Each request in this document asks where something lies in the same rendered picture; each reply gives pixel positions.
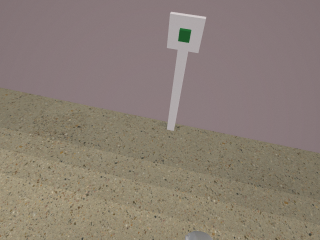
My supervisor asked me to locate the button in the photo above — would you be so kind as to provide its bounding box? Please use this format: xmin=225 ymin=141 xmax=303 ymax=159
xmin=178 ymin=28 xmax=191 ymax=43

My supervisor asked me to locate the panel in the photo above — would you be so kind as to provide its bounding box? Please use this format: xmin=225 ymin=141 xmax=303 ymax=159
xmin=167 ymin=12 xmax=206 ymax=131

